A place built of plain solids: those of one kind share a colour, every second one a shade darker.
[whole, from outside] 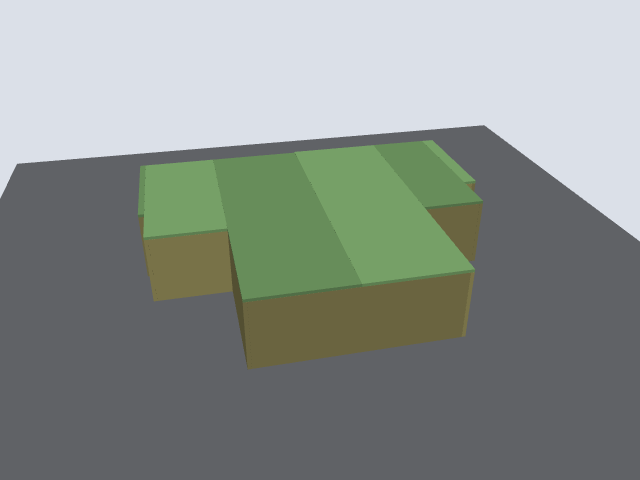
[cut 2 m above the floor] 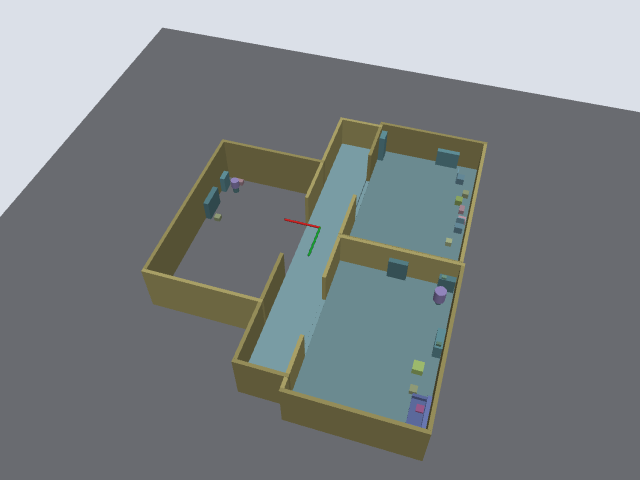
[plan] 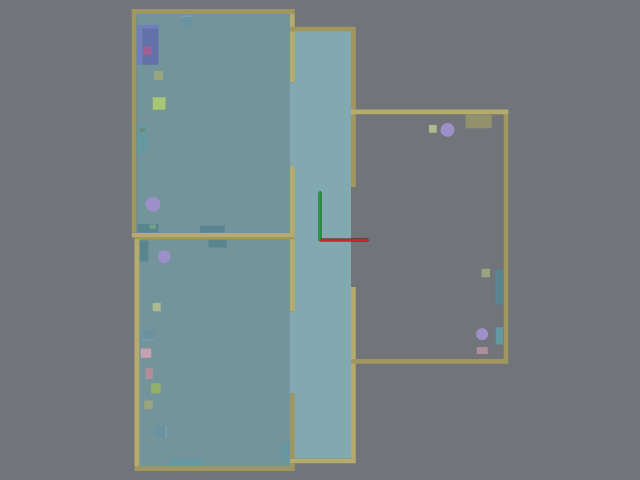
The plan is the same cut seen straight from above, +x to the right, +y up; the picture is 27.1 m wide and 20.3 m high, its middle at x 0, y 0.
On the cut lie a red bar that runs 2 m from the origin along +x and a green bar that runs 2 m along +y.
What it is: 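A storey of a split-level house; a hall and three lower rooms open beside it; the rooms' floors lie 1.02 m, 0.186 m and not at all below the hall's; a bare drop, one riser, a flush line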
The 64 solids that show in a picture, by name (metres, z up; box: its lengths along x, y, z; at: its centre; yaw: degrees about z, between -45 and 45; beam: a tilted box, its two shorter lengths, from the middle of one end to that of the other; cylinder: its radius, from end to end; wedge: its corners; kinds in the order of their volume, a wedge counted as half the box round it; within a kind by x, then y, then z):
{
 "floor_1": {"box": [6.5, 9.27, 1.07], "at": [-4.51, 4.93, 0.49]},
 "floor_2": {"box": [6.38, 9.6, 0.89], "at": [-4.45, -4.77, 0.39]},
 "floor_3": {"box": [0.2, 3.46, 0.89], "at": [-1.17, -4.76, 0.39]},
 "floor_4": {"box": [0.2, 3.55, 1.07], "at": [-1.17, 4.9, 0.49]},
 "floor_5": {"box": [2.38, 18.07, 1.07], "at": [0.12, -0.21, 0.49]},
 "wall_1": {"box": [0.2, 9.27, 3.82], "at": [-7.86, 4.93, 1.86]},
 "wall_2": {"box": [0.2, 9.6, 3.82], "at": [-7.74, -4.77, 1.86]},
 "wall_3": {"box": [6.9, 0.2, 3.82], "at": [-4.51, 0.2, 1.86]},
 "wall_4": {"box": [6.9, 0.2, 3.82], "at": [-4.51, 9.67, 1.86]},
 "wall_5": {"box": [6.78, 0.2, 3.82], "at": [-4.45, -9.67, 1.86]},
 "wall_6": {"box": [6.78, 0.07, 3.82], "at": [-4.45, 0.07, 1.86]},
 "wall_7": {"box": [0.2, 2.76, 3.82], "at": [-1.17, -7.87, 1.86]},
 "wall_8": {"box": [0.2, 3.06, 3.82], "at": [-1.17, -1.5, 1.86]},
 "wall_9": {"box": [0.2, 2.83, 3.82], "at": [-1.17, 1.72, 1.86]},
 "wall_10": {"box": [0.2, 2.14, 3.82], "at": [-1.17, 7.75, 1.86]},
 "wall_11": {"box": [0.2, 0.55, 3.82], "at": [-1.17, 9.29, 1.86]},
 "wall_12": {"box": [2.78, 0.2, 3.82], "at": [0.12, -9.35, 1.86]},
 "wall_13": {"box": [2.78, 0.2, 3.82], "at": [0.12, 8.92, 1.86]},
 "wall_14": {"box": [0.2, 4.01, 3.82], "at": [1.41, -7.24, 1.86]},
 "wall_15": {"box": [0.2, 3.05, 3.82], "at": [1.41, -3.51, 1.86]},
 "wall_16": {"box": [0.2, 3.08, 3.82], "at": [1.41, 3.78, 1.86]},
 "wall_17": {"box": [0.2, 3.3, 3.82], "at": [1.41, 7.17, 1.86]},
 "wall_18": {"box": [6.65, 0.2, 3.82], "at": [4.64, -5.13, 1.86]},
 "wall_19": {"box": [6.65, 0.2, 3.82], "at": [4.64, 5.42, 1.86]},
 "wall_20": {"box": [0.2, 10.35, 3.82], "at": [7.86, 0.14, 1.86]},
 "roof_1": {"box": [6.9, 0.75, 0.16], "at": [-4.51, 9.39, 3.85]},
 "roof_2": {"box": [6.78, 0.32, 0.16], "at": [-4.45, -9.61, 3.85]},
 "roof_3": {"box": [9.48, 3.5, 0.16], "at": [-3.23, 7.27, 3.85]},
 "roof_4": {"box": [9.36, 4.21, 0.16], "at": [-3.16, -7.34, 3.85]},
 "roof_5": {"box": [15.93, 5.42, 0.16], "at": [0.0, 2.81, 3.85]},
 "roof_6": {"box": [15.81, 5.33, 0.16], "at": [0.06, -2.57, 3.85]},
 "case_1": {"box": [0.42, 1.17, 0.92], "at": [-7.54, 4.26, 1.48]},
 "case_2": {"box": [0.36, 0.9, 0.98], "at": [-7.44, -0.47, 1.33]},
 "case_3": {"box": [0.9, 0.36, 0.96], "at": [-7.27, 0.5, 1.51]},
 "case_4": {"box": [1.38, 0.3, 1.16], "at": [-5.65, -9.4, 1.42]},
 "case_5": {"box": [1.06, 0.29, 1.32], "at": [-4.55, 0.47, 1.68]},
 "case_6": {"box": [0.77, 0.33, 1.17], "at": [-4.33, -0.15, 1.42]},
 "case_7": {"box": [0.35, 0.78, 1.85], "at": [-1.46, -8.98, 1.76]},
 "case_8": {"box": [0.32, 1.49, 1.39], "at": [7.58, -1.99, 0.65]},
 "case_9": {"box": [0.31, 0.73, 1.19], "at": [7.59, -4.05, 0.55]},
 "wardrobe_1": {"box": [1.12, 0.58, 2.01], "at": [6.71, 5.01, 0.95]},
 "sofa_1": {"box": [0.22, 1.69, 0.84], "at": [-7.63, 8.25, 1.44]},
 "sofa_2": {"box": [0.7, 0.15, 0.68], "at": [-7.17, 7.48, 1.36]},
 "sofa_3": {"box": [0.7, 1.39, 0.46], "at": [-7.17, 8.25, 1.25]},
 "sofa_4": {"box": [0.7, 0.15, 0.68], "at": [-7.17, 9.02, 1.36]},
 "bush_1": {"cylinder": 0.31, "from": [-7.06, 1.51, 1.34], "to": [-7.06, 1.51, 2.08]},
 "bush_2": {"cylinder": 0.27, "from": [-6.59, -0.71, 1.19], "to": [-6.59, -0.71, 1.73]},
 "bush_3": {"cylinder": 0.29, "from": [5.39, 4.66, 0.42], "to": [5.39, 4.66, 1.16]},
 "bush_4": {"cylinder": 0.25, "from": [6.86, -3.98, 0.43], "to": [6.86, -3.98, 0.95]},
 "chair_1": {"box": [0.47, 0.06, 0.88], "at": [-7.27, -4.24, 1.28]},
 "chair_2": {"box": [0.47, 0.4, 0.47], "at": [-7.27, -4.01, 1.07]},
 "chair_3": {"box": [0.43, 0.47, 0.45], "at": [-6.75, -8.12, 1.06]},
 "chair_4": {"box": [0.46, 0.44, 0.42], "at": [-5.62, 9.22, 1.23]},
 "basket_1": {"box": [0.37, 0.37, 0.35], "at": [-7.25, -6.98, 1.01]},
 "basket_2": {"box": [0.35, 0.35, 0.33], "at": [-6.9, -2.84, 1.0]},
 "basket_3": {"box": [0.38, 0.38, 0.28], "at": [-6.82, 6.96, 1.17]},
 "basket_4": {"box": [0.33, 0.33, 0.33], "at": [4.77, 4.7, 0.12]},
 "basket_5": {"box": [0.36, 0.36, 0.33], "at": [7.01, -1.4, 0.12]},
 "pouf_1": {"box": [0.41, 0.42, 0.39], "at": [-6.94, -6.27, 1.03]},
 "pouf_2": {"box": [0.54, 0.54, 0.42], "at": [-6.81, 5.77, 1.24]},
 "toybox_1": {"box": [0.46, 0.39, 0.3], "at": [-7.36, -4.78, 0.99]},
 "toybox_2": {"box": [0.31, 0.48, 0.29], "at": [-7.22, -5.64, 0.98]},
 "toybox_3": {"box": [0.46, 0.3, 0.35], "at": [6.86, -4.67, 0.12]},
 "cushion_1": {"box": [0.37, 0.37, 0.11], "at": [-7.31, 8.01, 1.54]}
}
